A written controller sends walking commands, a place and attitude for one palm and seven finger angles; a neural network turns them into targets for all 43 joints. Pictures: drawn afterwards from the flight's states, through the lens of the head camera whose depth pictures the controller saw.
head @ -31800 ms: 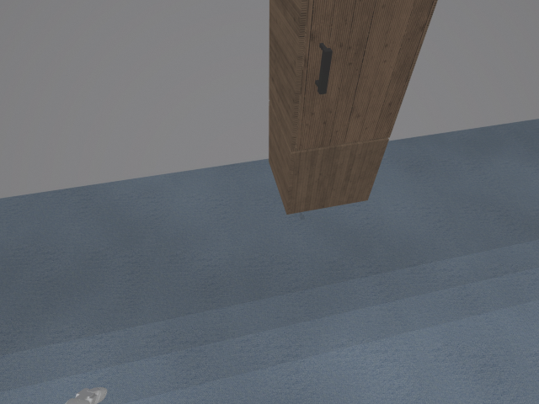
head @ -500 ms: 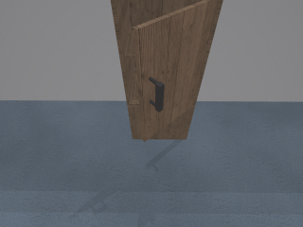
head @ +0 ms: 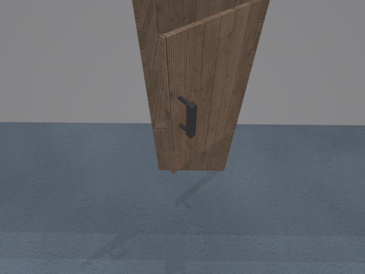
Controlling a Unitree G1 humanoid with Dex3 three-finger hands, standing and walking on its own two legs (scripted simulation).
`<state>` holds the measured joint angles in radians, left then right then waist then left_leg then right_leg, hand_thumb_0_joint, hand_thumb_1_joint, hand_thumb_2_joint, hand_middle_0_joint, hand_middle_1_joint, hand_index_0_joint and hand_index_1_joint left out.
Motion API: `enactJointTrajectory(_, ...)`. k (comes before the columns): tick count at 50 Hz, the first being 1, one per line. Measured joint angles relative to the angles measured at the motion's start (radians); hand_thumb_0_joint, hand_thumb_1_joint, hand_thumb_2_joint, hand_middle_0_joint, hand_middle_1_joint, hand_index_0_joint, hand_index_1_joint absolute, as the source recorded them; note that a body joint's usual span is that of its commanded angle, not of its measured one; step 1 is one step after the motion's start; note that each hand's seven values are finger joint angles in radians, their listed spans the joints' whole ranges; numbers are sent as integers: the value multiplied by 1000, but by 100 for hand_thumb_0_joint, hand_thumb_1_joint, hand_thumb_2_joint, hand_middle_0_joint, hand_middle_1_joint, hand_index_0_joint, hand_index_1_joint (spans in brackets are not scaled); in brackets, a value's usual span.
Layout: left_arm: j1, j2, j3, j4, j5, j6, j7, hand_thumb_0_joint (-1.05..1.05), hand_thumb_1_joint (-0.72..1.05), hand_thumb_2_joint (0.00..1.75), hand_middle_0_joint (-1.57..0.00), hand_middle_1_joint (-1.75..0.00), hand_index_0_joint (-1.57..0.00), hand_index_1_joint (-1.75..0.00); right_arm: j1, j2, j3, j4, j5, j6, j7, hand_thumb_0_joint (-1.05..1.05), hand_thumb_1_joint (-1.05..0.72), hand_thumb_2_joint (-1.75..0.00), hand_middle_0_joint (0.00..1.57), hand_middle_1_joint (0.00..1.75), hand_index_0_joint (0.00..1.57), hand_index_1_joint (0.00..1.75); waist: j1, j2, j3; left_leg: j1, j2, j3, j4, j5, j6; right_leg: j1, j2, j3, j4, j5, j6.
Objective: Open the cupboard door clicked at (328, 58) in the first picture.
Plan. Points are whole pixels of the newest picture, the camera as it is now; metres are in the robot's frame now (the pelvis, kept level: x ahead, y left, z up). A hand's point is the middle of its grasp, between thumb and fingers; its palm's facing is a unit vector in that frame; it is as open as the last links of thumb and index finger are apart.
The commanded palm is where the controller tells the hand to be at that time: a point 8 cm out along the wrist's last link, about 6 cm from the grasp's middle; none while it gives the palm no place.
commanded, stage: walk to a spot facing it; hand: left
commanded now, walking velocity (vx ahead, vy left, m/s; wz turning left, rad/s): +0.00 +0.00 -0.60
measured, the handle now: (186, 117) +0.56 +0.03 -0.02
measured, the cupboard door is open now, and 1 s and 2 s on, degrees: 42 42 42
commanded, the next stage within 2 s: none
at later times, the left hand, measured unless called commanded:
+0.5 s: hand out of the picture +0.08 +0.16 -0.16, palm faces -0.16 -0.94 -0.31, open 7.4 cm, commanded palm none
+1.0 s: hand (126, 260) +0.18 +0.17 -0.18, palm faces -0.44 -0.87 -0.24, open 7.4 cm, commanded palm none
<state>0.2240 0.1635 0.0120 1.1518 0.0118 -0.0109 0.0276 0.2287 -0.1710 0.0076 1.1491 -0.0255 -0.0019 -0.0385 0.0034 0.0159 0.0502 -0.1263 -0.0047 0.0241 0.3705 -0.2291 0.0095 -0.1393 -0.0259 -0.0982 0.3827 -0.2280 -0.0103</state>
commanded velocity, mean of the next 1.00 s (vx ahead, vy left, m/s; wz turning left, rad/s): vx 0.00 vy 0.00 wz -0.60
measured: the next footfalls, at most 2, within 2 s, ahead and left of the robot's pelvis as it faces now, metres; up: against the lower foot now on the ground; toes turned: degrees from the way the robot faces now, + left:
left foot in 0.88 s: +0.11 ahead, +0.09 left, +0.00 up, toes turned -30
right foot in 1.24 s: -0.04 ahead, -0.13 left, +0.00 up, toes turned -46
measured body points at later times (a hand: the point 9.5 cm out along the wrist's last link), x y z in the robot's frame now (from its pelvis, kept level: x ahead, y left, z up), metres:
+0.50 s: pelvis -0.01 -0.04 -0.01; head +0.04 -0.08 +0.44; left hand +0.09 +0.21 -0.14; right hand +0.00 -0.30 -0.17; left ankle -0.03 +0.12 -0.67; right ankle -0.03 -0.11 -0.75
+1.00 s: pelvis +0.02 +0.00 -0.01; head +0.09 +0.00 +0.44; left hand +0.21 +0.21 -0.16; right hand -0.01 -0.26 -0.13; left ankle +0.07 +0.11 -0.75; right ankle -0.06 -0.10 -0.67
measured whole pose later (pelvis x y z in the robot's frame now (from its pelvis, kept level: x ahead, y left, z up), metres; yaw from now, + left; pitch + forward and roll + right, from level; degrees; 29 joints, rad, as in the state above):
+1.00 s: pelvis +0.02 +0.00 -0.01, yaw -31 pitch +2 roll -2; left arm 0.19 0.27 0.10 0.92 0.03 0.05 -0.01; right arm 0.15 -0.19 -0.01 0.87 -0.04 0.01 -0.05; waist 0.05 -0.04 0.11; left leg -0.26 0.04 0.02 0.52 -0.29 0.00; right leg -0.51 0.06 0.05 1.08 -0.48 0.05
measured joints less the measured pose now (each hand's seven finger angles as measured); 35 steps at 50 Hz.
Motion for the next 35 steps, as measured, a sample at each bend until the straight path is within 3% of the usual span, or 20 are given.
enactJointTrajectory(9, 8, 7, 42, -56, 11, 51, -16, 0, 90, 90, -20, -30, -20, -30, -18, 5, -31, -65, -4, 22, -15, 0, -91, -90, 20, 30, 20, 30, 9, -12, 20, -49, 27, 83, 101, -62, -3, -100, 23, 83, 132, -42, -6)
enactJointTrajectory(14, -10, 23, 64, -106, 16, 76, -29, 0, 91, 90, -20, -30, -20, -30, -7, -11, -46, -105, -13, 20, -17, 0, -91, -90, 20, 30, 20, 30, 10, -7, 45, -64, 44, 134, 150, -91, -9, -194, 21, 81, 362, -193, -2)
enactJointTrajectory(16, -16, 24, 69, -129, 15, 70, -34, 0, 91, 90, -20, -30, -20, -30, -1, -25, -50, -113, -14, 24, -15, 0, -91, -90, 20, 30, 20, 30, 13, 12, 51, -72, 62, 143, 179, -108, -22, -179, 20, 64, 332, -167, -2)
enactJointTrajectory(17, -12, 29, 70, -145, 16, 61, -36, 0, 91, 90, -20, -30, -20, -30, 4, -30, -52, -118, -12, 28, -13, 0, -91, -90, 20, 30, 20, 30, 14, 14, 48, -86, 70, 148, 211, -124, -31, -158, 19, 68, 272, -96, -8)
enactJointTrajectory(20, -22, 29, 70, -162, 17, 39, -25, 0, 91, 90, -20, -30, -20, -30, -21, -51, -67, -123, 1, 55, -7, 1, -91, -90, 20, 30, 20, 30, 13, 35, 61, -187, 67, 79, 464, -265, -35, -165, 48, 69, 276, -118, -53)
enactJointTrajectory(22, -19, 27, 71, -171, 15, 36, -14, 0, 91, 90, -20, -30, -20, -30, -48, -60, -72, -131, 3, 65, -5, 1, -91, -90, 20, 30, 20, 30, 18, 30, 67, -254, 47, 34, 629, -268, -38, -154, 62, 87, 239, -107, -68)
enactJointTrajectory(24, -11, 25, 69, -175, 14, 35, -7, 0, 91, 90, -20, -30, -20, -30, -75, -65, -73, -148, 4, 65, -2, 1, -91, -90, 20, 30, 20, 30, 20, 21, 67, -297, 39, 13, 706, -233, -46, -140, 74, 113, 187, -72, -69)
enactJointTrajectory(28, 10, 21, 61, -179, 13, 34, -7, 0, 90, 90, -20, -30, -20, -30, -121, -66, -71, -190, 7, 59, -1, 1, -91, -90, 20, 30, 19, 30, 21, 5, 57, -329, 38, -18, 698, -185, -62, -118, 94, 164, 109, -22, -74)
enactJointTrajectory(35, 30, 16, 59, -199, 18, 37, -13, 0, 90, 90, -20, -30, -20, -30, -182, -55, -66, -233, 13, 55, -2, 1, -91, -90, 20, 30, 19, 30, 42, -11, 46, -324, 28, -57, 600, -184, -67, -109, 127, 246, 73, 6, -66)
